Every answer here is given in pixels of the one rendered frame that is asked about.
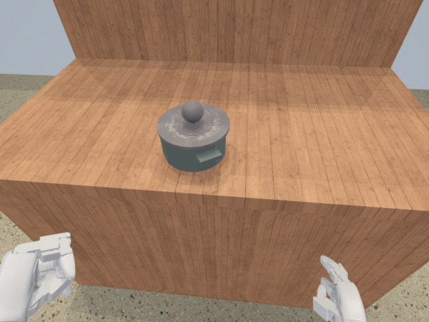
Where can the knob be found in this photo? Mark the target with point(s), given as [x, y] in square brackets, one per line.
[192, 111]

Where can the robot left hand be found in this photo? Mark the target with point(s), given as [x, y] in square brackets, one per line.
[50, 259]

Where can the robot right hand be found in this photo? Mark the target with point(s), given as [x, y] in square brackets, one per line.
[345, 302]

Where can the pot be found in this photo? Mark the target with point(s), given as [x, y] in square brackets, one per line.
[194, 160]

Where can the lid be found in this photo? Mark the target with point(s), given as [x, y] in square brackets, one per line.
[174, 130]

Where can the table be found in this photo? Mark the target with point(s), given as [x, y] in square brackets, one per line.
[327, 151]

